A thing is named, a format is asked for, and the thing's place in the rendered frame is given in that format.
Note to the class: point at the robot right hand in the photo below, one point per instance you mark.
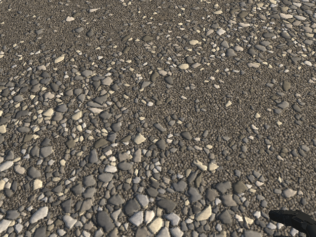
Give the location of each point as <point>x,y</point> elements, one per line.
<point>297,219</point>

